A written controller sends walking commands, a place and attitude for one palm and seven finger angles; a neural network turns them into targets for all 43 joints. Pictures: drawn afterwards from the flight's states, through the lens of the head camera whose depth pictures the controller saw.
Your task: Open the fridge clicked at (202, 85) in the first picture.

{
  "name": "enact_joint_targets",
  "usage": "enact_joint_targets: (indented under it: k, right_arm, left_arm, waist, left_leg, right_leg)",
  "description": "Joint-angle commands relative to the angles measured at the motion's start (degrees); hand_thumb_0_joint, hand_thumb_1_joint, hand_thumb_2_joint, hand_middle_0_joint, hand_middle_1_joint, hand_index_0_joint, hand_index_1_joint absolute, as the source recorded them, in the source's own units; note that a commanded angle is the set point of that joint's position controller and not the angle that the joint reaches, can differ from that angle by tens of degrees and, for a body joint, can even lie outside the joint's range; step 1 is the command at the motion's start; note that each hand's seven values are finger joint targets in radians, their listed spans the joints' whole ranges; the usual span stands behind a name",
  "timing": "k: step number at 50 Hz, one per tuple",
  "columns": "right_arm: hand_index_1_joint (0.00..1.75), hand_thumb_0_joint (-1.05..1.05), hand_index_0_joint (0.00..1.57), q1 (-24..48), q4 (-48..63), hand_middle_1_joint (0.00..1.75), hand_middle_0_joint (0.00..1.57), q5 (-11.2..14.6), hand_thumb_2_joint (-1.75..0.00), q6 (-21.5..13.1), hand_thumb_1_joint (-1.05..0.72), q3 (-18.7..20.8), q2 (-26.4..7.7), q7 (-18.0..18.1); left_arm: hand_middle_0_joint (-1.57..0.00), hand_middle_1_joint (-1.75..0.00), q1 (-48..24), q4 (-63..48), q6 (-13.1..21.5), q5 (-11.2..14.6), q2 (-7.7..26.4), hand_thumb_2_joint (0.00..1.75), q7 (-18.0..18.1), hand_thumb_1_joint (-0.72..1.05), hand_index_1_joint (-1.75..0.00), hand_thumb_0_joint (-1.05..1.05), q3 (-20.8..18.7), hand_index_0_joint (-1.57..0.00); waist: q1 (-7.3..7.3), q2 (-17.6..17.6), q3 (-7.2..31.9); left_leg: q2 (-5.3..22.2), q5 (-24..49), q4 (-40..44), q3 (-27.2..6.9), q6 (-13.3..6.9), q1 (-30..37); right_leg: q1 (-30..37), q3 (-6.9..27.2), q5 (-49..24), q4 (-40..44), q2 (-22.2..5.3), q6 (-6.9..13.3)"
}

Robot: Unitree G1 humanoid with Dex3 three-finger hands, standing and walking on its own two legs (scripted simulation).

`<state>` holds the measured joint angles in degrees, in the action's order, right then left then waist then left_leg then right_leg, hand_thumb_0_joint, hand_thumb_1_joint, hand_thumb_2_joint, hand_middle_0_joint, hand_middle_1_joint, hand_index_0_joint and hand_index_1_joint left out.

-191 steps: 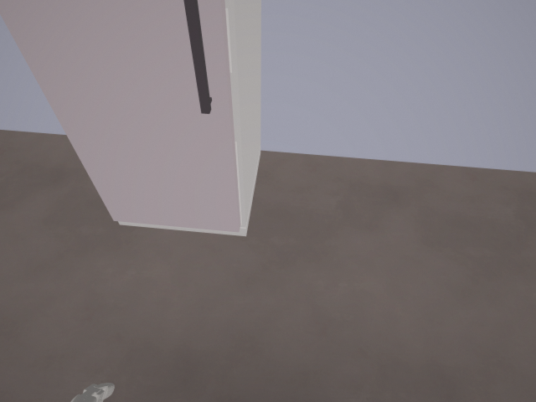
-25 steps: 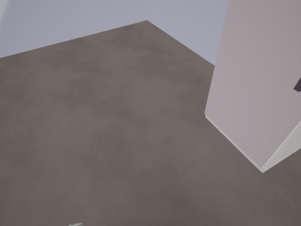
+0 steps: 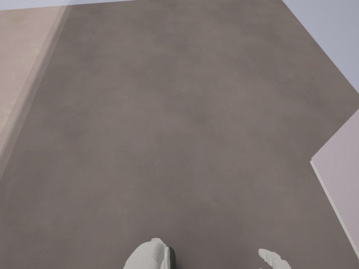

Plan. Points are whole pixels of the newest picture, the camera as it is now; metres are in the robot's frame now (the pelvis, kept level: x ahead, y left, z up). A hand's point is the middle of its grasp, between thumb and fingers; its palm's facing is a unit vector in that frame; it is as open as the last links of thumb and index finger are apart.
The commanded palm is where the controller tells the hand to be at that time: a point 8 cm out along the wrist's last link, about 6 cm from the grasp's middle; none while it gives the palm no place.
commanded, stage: walk to a spot facing it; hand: right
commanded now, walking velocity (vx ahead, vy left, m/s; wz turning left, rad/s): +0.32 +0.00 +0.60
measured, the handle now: out of the picture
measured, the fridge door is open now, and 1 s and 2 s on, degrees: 0 0 0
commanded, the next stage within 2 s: turn to face it in 1.04 s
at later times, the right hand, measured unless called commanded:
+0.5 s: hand (276, 236) +0.25 -0.22 -0.18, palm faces -0.09 +0.98 -0.18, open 7.4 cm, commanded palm none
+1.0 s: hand (229, 139) +0.52 -0.09 -0.14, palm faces -0.56 +0.78 -0.27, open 7.4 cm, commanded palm none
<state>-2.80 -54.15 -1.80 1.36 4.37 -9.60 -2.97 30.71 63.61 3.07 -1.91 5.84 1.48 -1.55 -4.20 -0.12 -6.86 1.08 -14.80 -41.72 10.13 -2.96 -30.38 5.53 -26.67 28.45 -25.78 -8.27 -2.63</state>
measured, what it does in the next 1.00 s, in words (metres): walks ahead, turning left: left foot, then right foot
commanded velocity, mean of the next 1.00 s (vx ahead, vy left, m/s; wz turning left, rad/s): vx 0.12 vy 0.00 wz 0.55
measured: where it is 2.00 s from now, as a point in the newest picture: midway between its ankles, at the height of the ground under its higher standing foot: (195, 249)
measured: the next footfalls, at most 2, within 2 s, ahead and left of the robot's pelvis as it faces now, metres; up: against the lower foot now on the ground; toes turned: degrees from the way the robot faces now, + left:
left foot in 0.04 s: +0.15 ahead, +0.09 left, +0.00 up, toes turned +10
right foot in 0.48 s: +0.38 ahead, -0.11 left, +0.00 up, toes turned +8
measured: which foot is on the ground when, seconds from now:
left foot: up 0.00-0.02, down 0.04-0.48, up 0.50-0.96, down 0.98-1.00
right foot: down 0.00-0.02, up 0.04-0.46, down 0.48-0.98, up 1.00-1.00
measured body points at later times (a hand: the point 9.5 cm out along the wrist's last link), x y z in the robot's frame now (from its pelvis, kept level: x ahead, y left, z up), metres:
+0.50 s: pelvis +0.22 -0.03 +0.00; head +0.25 -0.05 +0.45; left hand +0.35 +0.23 -0.10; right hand +0.25 -0.27 -0.16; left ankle +0.12 +0.08 -0.72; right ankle +0.35 -0.12 -0.73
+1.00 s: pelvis +0.29 +0.00 +0.00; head +0.31 +0.04 +0.44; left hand +0.13 +0.21 -0.16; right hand +0.55 -0.13 -0.12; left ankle +0.25 +0.09 -0.73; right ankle +0.34 -0.12 -0.71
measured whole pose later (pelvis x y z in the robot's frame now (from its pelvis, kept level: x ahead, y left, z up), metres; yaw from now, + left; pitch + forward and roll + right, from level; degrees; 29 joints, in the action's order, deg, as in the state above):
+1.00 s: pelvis +0.29 +0.00 +0.00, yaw +35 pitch +1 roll +0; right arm -5.9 -50.1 -1.3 1.2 4.7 -12.7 -1.0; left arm 18.2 56.2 -1.0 -1.6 13.9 0.3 -4.4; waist -2.6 2.0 -4.3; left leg 2.5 -16.2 -36.4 6.7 -1.7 -19.3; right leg -16.8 -20.5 23.8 -43.4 -13.3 -2.9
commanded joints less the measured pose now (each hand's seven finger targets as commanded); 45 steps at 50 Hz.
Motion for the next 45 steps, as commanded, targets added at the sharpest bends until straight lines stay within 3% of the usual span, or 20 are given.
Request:
enact_joint_targets:
  k: [1, 2, 3, 4, 6, 9, 12, 19, 21, 22, 23, 24, 25, 26, 28, 29, 31, 35, 39, 45]
  right_arm:
    - [0.3, 0.0, 0.2, -20.8, -1.4, 0.3, 0.2, -0.4, -0.9, -3.6, -0.9, 3.1, -11.8, 1.3]
    - [0.3, 0.0, 0.2, -26.1, -2.1, 0.3, 0.2, 0.5, -0.9, -4.0, -0.9, 4.3, -17.7, 2.2]
    - [0.3, 0.0, 0.2, -25.5, -2.0, 0.3, 0.2, 1.9, -0.9, -3.4, -0.9, 4.5, -19.8, 2.8]
    - [0.3, 0.0, 0.2, -20.7, -0.2, 0.3, 0.2, 1.8, -0.9, -3.1, -0.9, 4.2, -17.3, 2.8]
    - [0.3, 0.0, 0.2, -12.8, 1.7, 0.3, 0.2, 1.5, -0.9, -4.0, -0.9, 2.1, -11.4, 3.1]
    - [0.3, 0.0, 0.2, -10.2, 1.4, 0.3, 0.2, 0.4, -0.9, -5.3, -0.9, 1.3, -9.9, 3.2]
    - [0.3, 0.0, 0.2, -11.6, 1.1, 0.3, 0.2, 0.5, -0.9, -5.6, -0.9, 1.1, -9.3, 2.8]
    - [0.3, 0.0, 0.2, -16.3, 0.9, 0.3, 0.2, 0.3, -0.9, -5.2, -0.9, 1.7, -11.1, 3.1]
    - [0.3, 0.0, 0.2, -15.7, 1.3, 0.3, 0.2, 0.6, -0.9, -4.6, -0.9, 2.1, -12.1, 3.1]
    - [0.3, 0.0, 0.2, -14.8, 1.8, 0.3, 0.2, 0.8, -0.9, -4.3, -0.9, 2.2, -11.6, 3.2]
    - [0.3, 0.0, 0.2, -14.7, 2.2, 0.3, 0.2, 1.3, -0.9, -4.2, -0.9, 2.0, -10.0, 3.0]
    - [0.3, 0.0, 0.2, -17.7, 2.8, 0.3, 0.2, 1.9, -0.9, -3.9, -0.9, 1.4, -6.1, 2.4]
    - [0.3, 0.0, 0.2, -18.7, 2.6, 0.3, 0.2, 1.2, -0.9, -3.9, -0.9, 1.4, -7.2, 2.6]
    - [0.3, 0.0, 0.2, -16.3, 2.5, 0.3, 0.2, 0.9, -0.9, -3.4, -0.9, 1.7, -7.8, 2.6]
    - [0.3, 0.0, 0.2, -13.1, 2.6, 0.3, 0.2, 0.2, -0.9, -2.7, -0.9, 2.1, -7.0, 1.4]
    - [0.3, 0.0, 0.2, -14.3, 2.1, 0.3, 0.2, 0.3, -0.9, -2.1, -0.9, 2.0, -6.2, 1.0]
    - [0.3, 0.0, 0.2, -16.7, 1.4, 0.3, 0.2, 0.4, -0.9, -0.5, -0.9, 1.9, -4.8, 1.1]
    - [0.3, 0.0, 0.2, -13.9, 2.9, 0.3, 0.2, 0.4, -0.9, 1.1, -0.9, 2.2, -3.6, 1.1]
    - [0.3, 0.0, 0.2, -8.4, 5.2, 0.3, 0.2, 0.3, -0.9, 1.5, -0.9, 2.0, -3.4, 1.1]
    - [0.3, 0.0, 0.2, -4.0, 7.4, 0.3, 0.2, 0.2, -0.9, 0.4, -0.9, 1.2, -4.0, 1.4]
  left_arm:
    - [-0.2, -0.3, -2.9, -6.8, 1.0, 1.8, 11.7, 0.9, -0.8, 0.9, -0.3, 0.0, -2.9, -0.2]
    - [-0.2, -0.3, -4.0, -9.7, 1.3, 2.4, 7.7, 0.9, -0.7, 0.9, -0.3, 0.0, -2.2, -0.2]
    - [-0.2, -0.3, -10.7, -11.9, 1.3, 1.9, 8.9, 0.9, -0.2, 0.9, -0.3, 0.0, -2.4, -0.2]
    - [-0.2, -0.3, -11.5, -12.9, 1.1, 1.5, 8.5, 0.9, -0.1, 0.9, -0.3, 0.0, -3.0, -0.2]
    - [-0.2, -0.3, -13.2, -11.6, 0.1, 0.5, 8.6, 0.9, -0.4, 0.9, -0.3, 0.0, -2.8, -0.2]
    - [-0.2, -0.3, -8.5, -10.1, -1.5, 0.2, 7.1, 0.9, -0.8, 0.9, -0.3, 0.0, -2.5, -0.2]
    - [-0.2, -0.3, -13.2, -11.9, -1.7, 0.1, 7.8, 0.9, -1.4, 0.9, -0.3, 0.0, -2.5, -0.2]
    - [-0.2, -0.3, -26.5, -17.5, 0.0, 0.6, 8.3, 0.9, -2.3, 0.9, -0.3, 0.0, -2.0, -0.2]
    - [-0.2, -0.3, -25.1, -17.3, 0.5, 0.7, 9.6, 0.9, -1.9, 0.9, -0.3, 0.0, -2.3, -0.2]
    - [-0.2, -0.3, -20.9, -16.0, 0.8, 0.7, 11.1, 0.9, -1.3, 0.9, -0.3, 0.0, -2.7, -0.2]
    - [-0.2, -0.3, -13.6, -13.8, 1.1, 0.3, 15.1, 0.9, -0.5, 0.9, -0.3, 0.0, -3.5, -0.2]
    - [-0.2, -0.3, -7.3, -12.8, 0.9, -0.4, 22.1, 0.9, -0.3, 0.9, -0.3, 0.0, -5.0, -0.2]
    - [-0.2, -0.3, -7.1, -13.1, 0.1, 0.2, 21.6, 0.9, -0.6, 0.9, -0.3, 0.0, -4.0, -0.2]
    - [-0.2, -0.3, -11.2, -13.9, 0.2, 0.5, 19.1, 0.9, -0.3, 0.9, -0.3, 0.0, -3.5, -0.2]
    - [-0.2, -0.3, -16.8, -14.5, 0.3, 0.4, 14.0, 0.9, -0.2, 0.9, -0.3, 0.0, -2.1, -0.2]
    - [-0.2, -0.3, -19.1, -14.4, 0.4, 0.5, 12.8, 0.9, -0.1, 0.9, -0.3, 0.0, -1.8, -0.2]
    - [-0.2, -0.3, -18.5, -13.7, 0.4, 0.6, 12.0, 0.9, 0.2, 0.9, -0.3, 0.0, -1.8, -0.2]
    - [-0.2, -0.3, -17.6, -12.6, -0.2, 0.6, 12.3, 0.9, 0.3, 0.9, -0.3, 0.0, -2.5, -0.2]
    - [-0.2, -0.3, -15.2, -11.7, -0.7, 0.3, 13.2, 0.9, 0.1, 0.9, -0.3, 0.0, -3.6, -0.2]
    - [-0.2, -0.3, -13.1, -10.5, -2.0, -0.1, 16.2, 0.9, -0.6, 0.9, -0.3, 0.0, -4.9, -0.2]
  waist:
    - [13.67, 1.7, 17.8]
    - [13.75, -8.7, 24.8]
    - [14.03, -5.0, 20.9]
    - [10.86, -4.5, 16.5]
    - [6.34, 1.3, 6.0]
    - [1.7, -2.1, 6.1]
    - [2.24, -6.5, 4.6]
    - [6.5, -6.4, 5.4]
    - [5.53, -7.2, 6.8]
    - [3.26, -5.5, 8.2]
    - [0.16, 0.7, 12.6]
    - [-1.09, 17.8, 18.8]
    - [-0.78, 17.3, 19.0]
    - [-0.08, 14.9, 15.1]
    - [2.61, 9.8, 5.2]
    - [4.36, 8.7, 5.3]
    - [5.18, 9.9, 8.3]
    - [4.96, 8.2, 7.0]
    - [2.96, 8.6, 7.4]
    - [1.78, 11.4, 8.4]
  left_leg:
    - [3.9, 6.6, 10.6, -7.5, -6.6, 41.9]
    - [21.7, 18.7, 14.1, -39.6, -15.1, 54.7]
    - [23.4, 26.8, 19.1, -41.4, -16.5, 49.0]
    - [22.3, 18.2, 21.3, -40.1, -14.5, 41.6]
    - [17.0, 13.2, 24.8, -29.0, -10.2, 22.4]
    - [11.7, 16.6, 25.9, -20.1, -8.1, 13.2]
    - [8.5, 14.2, 26.8, -19.1, -7.7, 11.5]
    - [9.3, 19.3, 21.6, -23.9, -6.9, 19.1]
    - [8.8, 19.6, 18.3, -24.7, -5.8, 19.1]
    - [6.7, 20.4, 12.9, -23.2, -4.1, 16.2]
    - [3.0, 16.5, 2.0, -20.4, -1.5, 9.3]
    - [-4.4, -13.7, -15.9, -11.7, 2.1, -2.4]
    - [-2.9, -23.0, -27.2, -11.2, 2.8, -3.4]
    - [-0.8, -19.0, -32.9, -12.1, 3.3, -5.0]
    - [2.8, -11.4, -33.6, -10.8, 3.9, -5.1]
    - [3.6, -8.8, -32.6, -9.9, 4.5, -3.7]
    - [3.3, -5.6, -32.1, -8.7, 5.3, -0.1]
    - [4.6, -3.2, -26.8, -7.7, 6.2, -1.6]
    - [5.0, -4.1, -16.2, -6.1, 6.8, -1.1]
    - [1.8, -7.0, 1.1, -2.6, 4.8, 7.1]
  right_leg:
    - [-22.2, 6.0, -44.7, -36.9, -9.4, 1.6]
    - [-42.1, 11.3, 5.4, -57.5, 1.3, -2.0]
    - [-46.9, 20.5, 5.1, -61.5, 1.1, -0.8]
    - [-47.1, 24.3, -1.3, -63.0, -0.4, -0.5]
    - [-42.7, 25.3, -8.9, -54.9, -4.2, -0.7]
    - [-36.5, 24.2, -10.8, -45.5, -3.5, -1.5]
    - [-37.9, 23.7, -15.2, -38.0, -2.3, -2.4]
    - [-32.7, 22.0, -15.3, -14.6, 2.7, -1.5]
    - [-25.6, 21.2, -16.2, -8.1, 4.3, -1.2]
    - [-17.1, 21.1, -19.5, -2.1, 4.6, -0.9]
    - [-3.3, 25.8, -22.3, 1.2, -0.5, 0.8]
    - [8.3, 43.7, -31.8, 1.3, -18.8, 6.6]
    - [2.0, 46.6, -25.9, 5.9, -23.9, 10.2]
    - [-5.1, 45.1, -19.5, 8.7, -22.9, 10.2]
    - [-16.1, 36.4, -20.9, 10.5, -17.4, 8.2]
    - [-17.6, 30.6, -26.4, 9.6, -15.6, 7.1]
    - [-18.6, 23.3, -31.3, 8.9, -13.0, 6.5]
    - [-18.4, 19.7, -27.3, 10.4, -14.0, 7.9]
    - [-14.2, 16.9, -30.4, 9.0, -15.1, 8.8]
    - [-11.7, 13.8, -36.4, 1.6, -16.1, 7.5]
